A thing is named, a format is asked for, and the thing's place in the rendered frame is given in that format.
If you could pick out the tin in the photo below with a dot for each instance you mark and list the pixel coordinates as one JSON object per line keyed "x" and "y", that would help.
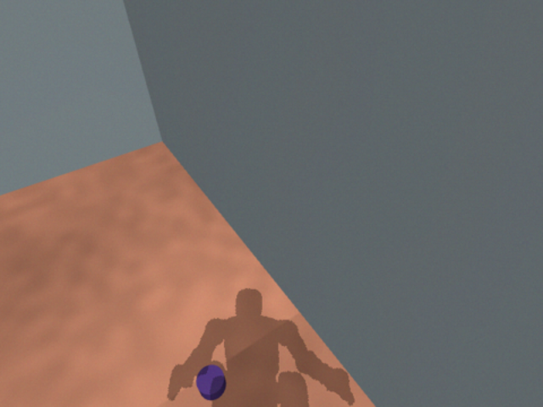
{"x": 211, "y": 382}

